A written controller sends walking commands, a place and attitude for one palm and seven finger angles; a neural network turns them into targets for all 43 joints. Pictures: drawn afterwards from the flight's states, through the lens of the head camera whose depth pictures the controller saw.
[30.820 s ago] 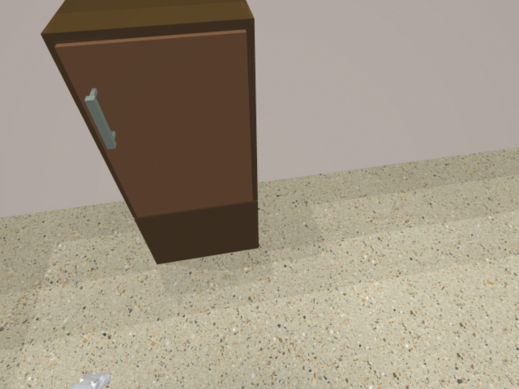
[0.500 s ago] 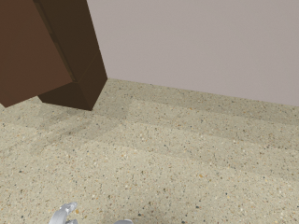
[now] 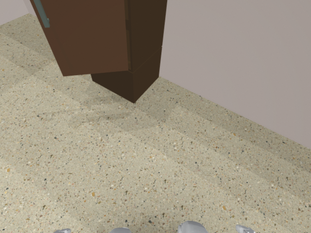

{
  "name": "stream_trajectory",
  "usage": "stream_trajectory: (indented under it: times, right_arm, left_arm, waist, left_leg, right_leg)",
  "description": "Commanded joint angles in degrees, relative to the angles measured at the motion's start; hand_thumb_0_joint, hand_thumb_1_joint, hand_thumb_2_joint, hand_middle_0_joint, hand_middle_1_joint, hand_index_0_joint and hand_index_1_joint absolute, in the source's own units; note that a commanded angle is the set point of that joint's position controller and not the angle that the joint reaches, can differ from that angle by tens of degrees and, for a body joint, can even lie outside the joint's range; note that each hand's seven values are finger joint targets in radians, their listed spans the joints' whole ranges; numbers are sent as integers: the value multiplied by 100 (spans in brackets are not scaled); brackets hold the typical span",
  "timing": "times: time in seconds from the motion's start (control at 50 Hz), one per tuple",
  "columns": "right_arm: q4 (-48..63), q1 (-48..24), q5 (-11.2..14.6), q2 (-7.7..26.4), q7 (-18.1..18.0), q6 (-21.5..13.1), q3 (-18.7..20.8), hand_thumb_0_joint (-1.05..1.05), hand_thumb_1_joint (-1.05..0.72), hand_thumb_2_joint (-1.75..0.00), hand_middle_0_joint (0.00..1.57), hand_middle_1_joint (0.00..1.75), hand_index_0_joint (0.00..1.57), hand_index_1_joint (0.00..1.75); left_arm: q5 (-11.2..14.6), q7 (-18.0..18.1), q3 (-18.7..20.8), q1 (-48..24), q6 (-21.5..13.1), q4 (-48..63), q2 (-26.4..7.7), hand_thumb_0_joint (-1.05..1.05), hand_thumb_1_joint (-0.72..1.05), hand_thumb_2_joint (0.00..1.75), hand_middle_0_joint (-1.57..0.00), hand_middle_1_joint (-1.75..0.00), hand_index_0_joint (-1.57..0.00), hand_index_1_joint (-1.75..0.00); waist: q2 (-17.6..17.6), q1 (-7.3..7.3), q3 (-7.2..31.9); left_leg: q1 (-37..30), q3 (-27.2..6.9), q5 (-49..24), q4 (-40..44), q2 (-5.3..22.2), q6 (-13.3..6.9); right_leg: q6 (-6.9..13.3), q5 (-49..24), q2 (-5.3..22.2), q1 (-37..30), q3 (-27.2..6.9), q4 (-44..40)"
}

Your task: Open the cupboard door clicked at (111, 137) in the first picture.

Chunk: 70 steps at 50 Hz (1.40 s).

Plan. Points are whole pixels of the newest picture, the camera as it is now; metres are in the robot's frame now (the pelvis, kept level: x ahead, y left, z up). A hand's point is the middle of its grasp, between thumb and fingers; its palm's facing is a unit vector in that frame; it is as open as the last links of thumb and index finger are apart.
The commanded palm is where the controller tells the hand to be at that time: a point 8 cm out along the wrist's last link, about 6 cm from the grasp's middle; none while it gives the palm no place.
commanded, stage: turn to face it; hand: left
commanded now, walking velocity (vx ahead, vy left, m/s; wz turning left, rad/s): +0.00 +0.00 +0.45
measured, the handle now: (41, 8) +0.95 +0.58 +0.02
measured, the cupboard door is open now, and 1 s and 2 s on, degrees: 45 45 45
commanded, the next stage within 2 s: take the last steps up to it in 0.38 s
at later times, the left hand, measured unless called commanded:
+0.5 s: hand out of the picture +0.02 +0.15 -0.16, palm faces +0.24 -0.94 -0.23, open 7.3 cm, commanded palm none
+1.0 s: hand out of the picture +0.12 +0.20 -0.15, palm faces +0.25 -0.95 -0.20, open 7.4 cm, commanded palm none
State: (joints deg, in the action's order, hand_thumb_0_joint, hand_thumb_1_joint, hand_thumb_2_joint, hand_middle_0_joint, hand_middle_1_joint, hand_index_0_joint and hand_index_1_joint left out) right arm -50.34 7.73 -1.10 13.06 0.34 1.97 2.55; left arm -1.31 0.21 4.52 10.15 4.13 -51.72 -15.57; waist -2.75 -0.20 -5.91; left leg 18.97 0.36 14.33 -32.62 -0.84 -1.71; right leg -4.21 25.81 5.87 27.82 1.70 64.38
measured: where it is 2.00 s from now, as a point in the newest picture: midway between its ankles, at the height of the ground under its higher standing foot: (128, 195)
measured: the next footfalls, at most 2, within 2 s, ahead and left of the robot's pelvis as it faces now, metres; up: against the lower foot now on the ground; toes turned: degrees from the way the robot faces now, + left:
right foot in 0.22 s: +0.05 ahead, -0.16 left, +0.00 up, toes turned +4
left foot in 0.60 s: +0.03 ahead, +0.08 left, +0.00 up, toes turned +18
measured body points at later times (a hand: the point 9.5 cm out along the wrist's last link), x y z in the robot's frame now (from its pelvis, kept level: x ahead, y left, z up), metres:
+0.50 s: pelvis +0.02 -0.05 +0.01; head +0.06 -0.04 +0.46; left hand +0.01 +0.20 -0.14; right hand +0.16 -0.28 -0.14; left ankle -0.02 +0.08 -0.69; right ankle +0.01 -0.16 -0.73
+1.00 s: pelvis +0.08 -0.01 +0.01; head +0.10 -0.01 +0.46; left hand +0.10 +0.25 -0.13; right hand +0.10 -0.23 -0.15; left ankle +0.00 +0.07 -0.73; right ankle +0.16 -0.11 -0.71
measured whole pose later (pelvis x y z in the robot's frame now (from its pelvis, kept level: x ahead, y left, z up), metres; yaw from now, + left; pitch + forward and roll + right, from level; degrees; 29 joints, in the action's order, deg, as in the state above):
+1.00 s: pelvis +0.08 -0.01 +0.01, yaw +16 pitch +0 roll +1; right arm -61.6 22.1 -1.2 9.1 -0.3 -1.3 1.0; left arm -1.7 -1.8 2.6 9.8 0.4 -55.6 -10.9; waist -0.1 1.3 -2.0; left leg 4.3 2.8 17.0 -21.4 -3.1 -3.1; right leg -1.0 17.2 4.6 22.1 4.1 38.4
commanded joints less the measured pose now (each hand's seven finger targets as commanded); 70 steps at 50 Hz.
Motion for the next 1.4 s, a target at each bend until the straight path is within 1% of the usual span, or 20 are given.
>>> stream_trajectory:
  times: [0.0, 0.08, 0.16, 0.18, 0.2, 0.22, 0.32, 0.44, 0.54, 0.56, 0.58, 0.6, 0.7, 0.9, 0.98, 1.0, 1.02, 1.04, 1.18, 1.38]
  right_arm:
    - [292, 98, -39, 1142, -92, -109, 328, 0, -90, -90, 20, 30, 20, 30]
    - [231, 205, -66, 1177, -75, -63, 367, 0, -90, -90, 20, 30, 20, 30]
    - [293, -61, -1, 1076, -57, -25, 372, 0, -90, -90, 20, 30, 20, 30]
    - [322, -37, 37, 831, -39, -33, 347, 0, -90, -90, 20, 30, 20, 30]
    - [419, -2, 84, 458, -16, -50, 280, 0, -90, -90, 20, 30, 20, 30]
    - [481, -156, 47, 631, -2, -24, 300, 0, -90, -90, 20, 30, 20, 30]
    - [88, -21, 32, 451, 54, 88, 245, 0, -90, -90, 20, 30, 20, 30]
    - [34, -413, 85, 195, 50, 9, 107, 0, -90, -90, 20, 30, 20, 30]
    - [-252, 278, 25, 371, 24, -159, 83, 0, -90, -90, 20, 30, 20, 30]
    - [-299, 535, -9, 732, 13, -211, 170, 0, -90, -90, 20, 30, 20, 30]
    - [-360, 1023, -91, 1287, -24, -218, 312, 0, -90, -90, 20, 30, 20, 30]
    - [-464, 1324, -83, 1361, -74, -161, 315, 0, -90, -90, 20, 30, 20, 30]
    - [-337, 789, -36, 684, -162, -385, 96, 0, -90, -90, 20, 30, 20, 30]
    - [-796, 1486, -39, 565, -125, -475, 86, 0, -90, -90, 20, 30, 20, 30]
    - [-908, 1371, -11, 419, -129, -473, 50, 0, -90, -90, 20, 30, 20, 30]
    - [-896, 1351, 31, 274, -114, -505, 25, 0, -90, -90, 20, 30, 20, 30]
    - [-788, 1432, 72, 28, -74, -537, -3, 0, -90, -90, 20, 30, 20, 30]
    - [-631, 1125, 17, 269, -46, -498, 53, 0, -90, -90, 20, 30, 20, 30]
    - [-856, 969, -23, -219, 88, -300, 64, 0, -90, -90, 20, 30, 20, 30]
    - [-448, 165, -11, -76, 213, -428, 72, 0, -90, -90, 20, 30, 20, 30]
  left_arm:
    - [22, -2, 40, -1, -190, 489, -311, 0, 90, 90, -20, -30, -20, -30]
    - [39, 16, -9, -134, -238, 571, -220, 0, 90, 90, -20, -30, -20, -30]
    - [62, 56, 20, 524, -340, 394, -322, 0, 90, 90, -20, -30, -20, -30]
    - [36, 93, 76, 713, -410, 369, -540, 0, 90, 90, -20, -30, -20, -30]
    - [-50, 136, 177, 816, -470, 354, -1065, 0, 90, 90, -20, -30, -20, -30]
    - [-34, 145, 146, 762, -466, 408, -1186, 0, 90, 90, -20, -30, -20, -30]
    - [24, 160, -32, 249, -517, 430, -495, 0, 90, 90, -20, -30, -20, -30]
    - [-37, 161, 53, 888, -514, 92, -734, 0, 90, 90, -20, -30, -20, -30]
    - [44, 80, 79, 643, -511, -58, -718, 0, 90, 90, -20, -30, -20, -30]
    - [67, 35, 60, 560, -492, 26, -533, 0, 90, 90, -20, -30, -20, -30]
    - [84, -21, -17, 445, -471, 198, -137, 0, 90, 90, -20, -30, -20, -30]
    - [7, -9, -68, -78, -443, 361, -164, 0, 90, 90, -20, -30, -20, -30]
    - [-38, -155, -61, 110, -454, -32, -105, 0, 90, 90, -20, -30, -20, -30]
    - [-18, -174, -166, -445, -524, 110, 121, 0, 90, 90, -20, -30, -20, -30]
    - [-20, -147, -70, 310, -605, -178, -5, 0, 90, 90, -20, -30, -20, -30]
    - [-31, -115, 14, 909, -668, -365, -268, 0, 90, 90, -20, -30, -20, -30]
    - [-53, -66, 129, 1610, -726, -588, -760, 0, 90, 90, -20, -30, -20, -30]
    - [4, -19, 159, 1947, -704, -641, -948, 0, 90, 90, -20, -30, -20, -30]
    - [20, 50, -65, 1035, -905, -590, 54, 0, 90, 90, -20, -30, -20, -30]
    - [-21, 31, -24, 1182, -849, -975, -358, 0, 90, 90, -20, -30, -20, -30]
  waist:
    - [1097, 87, 804]
    - [1106, 165, 855]
    - [1056, -166, 940]
    - [462, -255, 1083]
    - [-1215, -303, 1063]
    - [-1315, -338, 872]
    - [-935, 32, 548]
    - [-886, -283, 719]
    - [-613, 77, 840]
    - [352, 221, 933]
    - [1990, 458, 985]
    - [1747, 630, 711]
    - [889, 88, 292]
    - [775, 181, 41]
    - [379, -231, 200]
    - [-128, -485, 446]
    - [-1387, -682, 810]
    - [-1345, -789, 737]
    - [-306, -31, 44]
    - [-598, -31, 51]
  left_leg:
    - [-583, -1468, -731, 1487, 1299, -699]
    - [-547, -1750, -867, 1327, 1274, -751]
    - [137, -1637, -1009, 718, 929, -451]
    - [594, -1390, -597, 154, 567, -179]
    - [1479, -386, 949, -1144, -264, 282]
    - [1424, -347, 2106, -2505, -233, 321]
    - [1392, -196, 1083, -3296, 97, 471]
    - [621, 346, 1220, -1256, -18, 461]
    - [-1120, 456, 23, 819, -41, 255]
    - [-1869, -404, 15, 1137, 606, -56]
    - [-2466, -2230, -161, 1519, 1961, -790]
    - [-2169, -2535, 26, 1799, 2336, -1318]
    - [-1245, -1534, 288, 2153, 1473, -960]
    - [-961, -1130, 321, 2264, 1354, -1033]
    - [-270, -723, 351, 1307, 952, -670]
    - [419, -333, 438, 336, 538, -440]
    - [1532, 313, 1220, -1161, -130, -115]
    - [1958, 177, 2072, -2462, -58, -41]
    - [1445, 127, -1, -2392, 671, 342]
    - [291, 648, -292, -90, 340, 193]
  right_leg:
    - [-20, -226, -92, 23, -127, -603]
    - [20, -71, -346, -502, 17, -1751]
    - [93, -1141, -495, -1948, 109, -3561]
    - [224, -1239, 0, -2614, -402, -4354]
    - [764, -1622, 1462, -2990, -1996, -4824]
    - [1316, -2203, 2229, -2182, -2411, -4926]
    - [1128, -4078, 1088, -2183, -539, -4373]
    - [1177, -4897, 1197, -2672, -315, -4039]
    - [725, -2795, 1049, -1744, -118, -3613]
    - [473, -1519, 651, -800, 212, -2834]
    - [174, 765, -134, 459, 804, -1485]
    - [264, 1220, -158, 919, 358, -543]
    - [327, -388, 45, 753, -47, -25]
    - [285, -750, -145, -262, 310, -2349]
    - [367, -1154, -306, -1971, 355, -3589]
    - [531, -772, 128, -3063, -303, -4012]
    - [1064, -263, 1502, -4132, -2108, -4685]
    - [1516, 77, 2277, -3853, -3087, -5345]
    - [1135, -2420, 1269, -2106, -317, -5446]
    - [1003, -2623, 1232, -2096, 109, -4809]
